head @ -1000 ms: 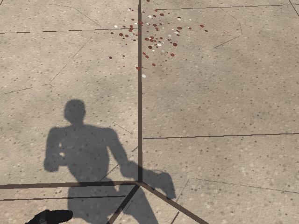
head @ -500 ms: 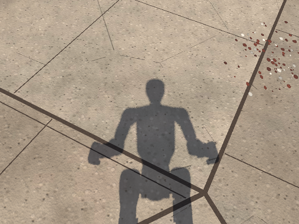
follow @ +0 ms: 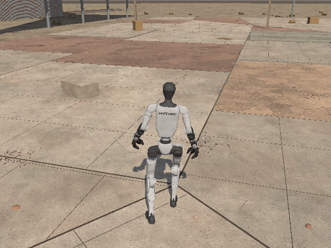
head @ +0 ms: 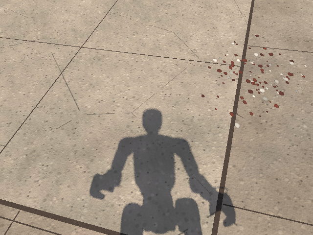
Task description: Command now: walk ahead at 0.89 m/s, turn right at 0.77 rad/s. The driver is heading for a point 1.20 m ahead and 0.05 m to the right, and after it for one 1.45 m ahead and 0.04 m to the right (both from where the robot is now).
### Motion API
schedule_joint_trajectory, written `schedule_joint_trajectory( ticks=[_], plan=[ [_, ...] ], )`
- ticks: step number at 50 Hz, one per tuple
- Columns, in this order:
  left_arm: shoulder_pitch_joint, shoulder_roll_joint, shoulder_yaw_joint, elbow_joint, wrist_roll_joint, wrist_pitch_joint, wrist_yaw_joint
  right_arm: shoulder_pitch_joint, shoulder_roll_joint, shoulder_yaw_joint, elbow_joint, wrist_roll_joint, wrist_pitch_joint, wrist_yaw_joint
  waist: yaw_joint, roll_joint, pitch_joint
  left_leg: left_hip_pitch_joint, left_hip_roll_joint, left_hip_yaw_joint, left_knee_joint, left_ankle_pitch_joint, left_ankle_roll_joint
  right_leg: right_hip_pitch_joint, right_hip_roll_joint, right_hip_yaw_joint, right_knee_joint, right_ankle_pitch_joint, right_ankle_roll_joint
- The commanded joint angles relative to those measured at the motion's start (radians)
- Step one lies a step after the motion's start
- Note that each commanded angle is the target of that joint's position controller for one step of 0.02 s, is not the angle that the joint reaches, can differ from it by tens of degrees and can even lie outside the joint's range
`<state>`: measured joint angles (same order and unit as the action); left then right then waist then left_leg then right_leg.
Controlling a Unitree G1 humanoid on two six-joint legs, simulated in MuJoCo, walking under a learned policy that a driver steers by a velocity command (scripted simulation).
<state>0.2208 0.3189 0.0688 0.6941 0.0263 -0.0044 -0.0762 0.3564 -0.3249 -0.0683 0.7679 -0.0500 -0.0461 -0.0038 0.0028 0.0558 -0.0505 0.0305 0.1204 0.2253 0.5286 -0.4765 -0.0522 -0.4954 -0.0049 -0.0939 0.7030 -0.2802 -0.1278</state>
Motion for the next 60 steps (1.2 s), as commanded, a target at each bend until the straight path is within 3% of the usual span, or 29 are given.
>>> schedule_joint_trajectory(
  ticks=[1,2,4,6,9,13,16,18,19,21,22,23,24,26,27,30,34,36,39,41,42,43,44,46,48,51,56,58,60],
  plan=[
    [0.342,0.281,0.074,0.033,-0.016,-0.025,0.033,-0.187,-0.011,0.017,-0.193,-0.003,-0.034,0.018,0.135,-0.445,-0.102,-0.868,-0.183,-0.179,0.805,0.022,0.05,0.749,-0.214,0.897,-0.509,-0.635,-0.213],
    [0.287,0.254,0.07,0.008,-0.013,-0.025,0.037,-0.266,-0.053,0.018,-0.213,-0.015,-0.048,0.025,0.146,-0.28,-0.024,-1.001,-0.119,-0.275,0.883,0.067,0.062,0.758,-0.245,0.865,-0.502,-0.426,-0.199],
    [0.277,0.211,0.062,0.024,-0.014,-0.028,0.056,-0.223,-0.073,0.021,-0.178,-0.015,-0.063,0.03,0.075,-0.043,0.026,-0.903,-0.025,-0.287,0.76,0.185,0.066,0.59,-0.205,0.662,-0.444,-0.205,-0.159],
    [0.195,0.159,0.039,0.006,-0.022,-0.04,0.064,-0.185,-0.06,0.031,-0.161,-0.031,-0.033,0.035,0.014,-0.083,0.07,-0.78,0.003,-0.275,0.651,0.215,0.036,0.42,-0.113,0.531,-0.49,-0.155,-0.135],
    [0.22,0.145,0.031,0.014,-0.027,-0.061,0.062,-0.261,-0.055,0.038,-0.183,-0.022,0.009,0.043,0.015,-0.085,0.137,-0.78,-0.013,-0.221,0.535,0.259,-0.001,0.322,-0.06,0.472,-0.552,-0.005,-0.156],
    [0.266,0.136,0.029,0.056,-0.032,-0.073,0.067,-0.422,-0.018,0.061,-0.221,0.0,-0.005,0.054,0.069,-0.111,0.167,-0.723,-0.068,-0.162,0.205,0.467,-0.005,0.346,-0.022,0.389,-0.568,0.353,-0.129],
    [0.277,0.138,0.023,0.096,-0.044,-0.091,0.075,-0.468,-0.018,0.063,-0.233,0.013,-0.017,0.054,0.084,-0.128,0.148,-0.586,-0.091,-0.154,0.04,0.62,0.056,0.425,-0.078,0.379,-0.602,0.594,-0.093],
    [0.25,0.188,0.028,0.107,-0.039,-0.102,0.076,-0.387,-0.054,0.05,-0.205,0.016,-0.02,0.04,0.043,-0.15,0.092,-0.465,-0.141,-0.124,0.006,0.558,0.108,0.525,-0.105,0.325,-0.512,0.948,-0.056],
    [0.248,0.208,0.032,0.118,-0.02,-0.101,0.079,-0.289,-0.091,0.033,-0.175,0.023,-0.02,0.026,-0.008,-0.17,0.031,-0.376,-0.177,-0.121,0.019,0.479,0.127,0.591,-0.12,0.309,-0.402,1.141,-0.034],
    [0.158,0.211,0.038,0.122,0.03,-0.078,0.09,0.148,-0.165,-0.008,-0.043,0.037,-0.009,-0.009,-0.237,-0.163,-0.144,-0.003,-0.184,-0.105,0.049,0.338,0.161,0.517,-0.093,0.234,0.076,1.207,-0.011],
    [0.169,0.129,0.016,0.109,0.022,-0.081,0.091,0.311,-0.238,-0.035,-0.007,0.019,-0.003,-0.026,-0.276,-0.003,-0.227,0.225,-0.038,-0.325,0.085,0.009,0.223,0.277,-0.004,0.181,0.525,0.861,0.01],
    [0.269,0.023,-0.011,0.07,-0.025,-0.103,0.061,0.27,-0.295,-0.054,0.014,0.019,-0.001,-0.008,-0.133,0.432,-0.307,0.362,0.175,-1.043,-0.186,-0.12,0.378,-0.048,0.227,0.2,0.852,-0.065,0.074],
    [0.219,0.071,-0.023,0.069,0.0,-0.11,0.068,0.091,-0.195,-0.042,-0.019,0.024,0.0,0.017,-0.087,0.217,-0.177,0.286,0.164,-1.155,-0.264,-0.152,0.411,-0.2,0.127,0.226,0.867,-0.06,0.044],
    [0.017,0.097,-0.032,0.027,0.026,-0.119,0.06,0.05,-0.082,-0.021,-0.001,0.031,-0.011,0.026,-0.079,-0.085,-0.024,0.029,0.108,-0.919,-0.271,-0.036,0.378,-0.179,0.023,0.23,0.718,0.011,0.041],
    [-0.056,0.083,-0.037,-0.014,0.042,-0.112,0.058,0.07,-0.051,-0.008,0.035,0.03,-0.015,0.021,-0.058,-0.105,0.041,-0.089,0.055,-0.828,-0.287,0.044,0.349,-0.153,-0.005,0.228,0.631,0.0,0.056],
    [-0.073,0.04,-0.067,-0.06,0.062,-0.078,0.051,0.089,-0.078,-0.007,0.077,0.037,-0.034,0.011,0.015,-0.024,0.121,-0.249,-0.001,-0.735,-0.328,0.138,0.368,-0.15,-0.053,0.208,0.452,-0.077,0.112],
    [-0.281,0.014,-0.102,-0.151,0.022,-0.082,0.026,0.041,-0.122,-0.031,0.044,0.04,-0.045,0.014,-0.012,-0.011,0.183,-0.51,-0.072,-0.604,-0.454,0.22,0.317,0.083,-0.055,0.114,0.018,0.191,0.166],
    [-0.3,0.019,-0.098,-0.152,0.006,-0.082,0.027,0.064,-0.146,-0.043,0.046,0.055,-0.052,0.028,-0.041,-0.015,0.15,-0.499,-0.058,-0.606,-0.463,0.354,0.283,0.217,-0.028,0.093,-0.056,0.358,0.164],
    [-0.279,0.064,-0.076,-0.144,0.012,-0.088,0.047,0.121,-0.164,-0.052,0.065,0.062,-0.041,0.023,-0.051,-0.029,0.091,-0.279,-0.047,-0.604,-0.291,0.623,0.236,0.244,0.002,0.096,-0.169,0.291,0.149],
    [-0.061,0.116,-0.042,-0.083,0.018,-0.097,0.073,0.118,-0.195,-0.06,0.071,0.055,-0.038,0.023,0.059,-0.06,-0.06,-0.268,-0.109,-0.545,0.068,0.837,0.191,0.511,0.027,0.086,-0.192,0.148,0.123],
    [0.132,0.183,-0.012,-0.059,0.032,-0.102,0.096,0.084,-0.162,-0.052,0.053,0.056,-0.048,0.025,0.157,-0.086,-0.166,-0.417,-0.154,-0.505,0.353,0.687,0.17,0.736,-0.123,0.226,-0.189,-0.046,0.09],
    [0.26,0.26,0.013,-0.041,0.065,-0.097,0.111,0.099,0.004,-0.014,0.008,0.077,-0.054,0.016,0.157,-0.296,-0.298,-0.668,-0.238,-0.398,0.672,0.021,0.158,0.958,-0.433,0.648,-0.298,-0.421,0.033],
    [0.213,0.277,0.026,-0.029,0.044,-0.084,0.105,0.117,-0.024,-0.003,-0.033,0.079,-0.041,0.011,0.097,-0.405,-0.323,-0.8,-0.194,-0.341,0.84,0.023,0.167,0.91,-0.501,0.976,-0.44,-0.547,-0.03],
    [0.078,0.093,-0.006,-0.034,0.03,-0.082,0.095,-0.042,-0.066,-0.01,-0.02,0.041,-0.014,0.019,0.085,-0.145,-0.043,-0.851,-0.086,-0.306,0.81,0.182,0.163,0.658,-0.384,0.621,-0.435,-0.31,-0.002],
    [0.096,0.054,-0.017,0.011,0.03,-0.091,0.093,-0.09,-0.031,-0.008,-0.037,0.022,0.01,0.046,0.047,-0.149,0.035,-0.814,-0.045,-0.301,0.766,0.196,0.147,0.532,-0.314,0.395,-0.453,-0.027,0.027],
    [0.145,0.008,-0.026,0.079,-0.003,-0.114,0.077,-0.193,0.018,0.009,-0.103,0.016,0.046,0.069,0.016,-0.162,0.077,-0.871,-0.014,-0.274,0.744,0.221,0.142,0.508,-0.291,0.197,-0.474,0.273,0.058],
    [0.096,0.058,-0.016,0.106,-0.001,-0.132,0.081,-0.361,0.0,0.039,-0.2,0.021,0.047,0.108,-0.028,-0.114,0.163,-0.738,-0.042,-0.145,0.412,0.462,0.167,0.393,-0.207,-0.097,-0.585,0.504,0.091],
    [0.132,0.101,-0.009,0.121,0.0,-0.131,0.085,-0.402,-0.008,0.046,-0.207,0.019,0.045,0.113,-0.031,-0.09,0.175,-0.604,-0.106,-0.054,0.269,0.488,0.204,0.41,-0.194,-0.171,-0.555,0.827,0.109],
    [0.17,0.17,0.007,0.119,0.001,-0.111,0.099,-0.317,-0.05,0.035,-0.174,0.021,0.041,0.103,-0.087,-0.138,0.096,-0.458,-0.187,-0.013,0.241,0.423,0.233,0.498,-0.218,-0.179,-0.377,1.24,0.121]
  ],
)
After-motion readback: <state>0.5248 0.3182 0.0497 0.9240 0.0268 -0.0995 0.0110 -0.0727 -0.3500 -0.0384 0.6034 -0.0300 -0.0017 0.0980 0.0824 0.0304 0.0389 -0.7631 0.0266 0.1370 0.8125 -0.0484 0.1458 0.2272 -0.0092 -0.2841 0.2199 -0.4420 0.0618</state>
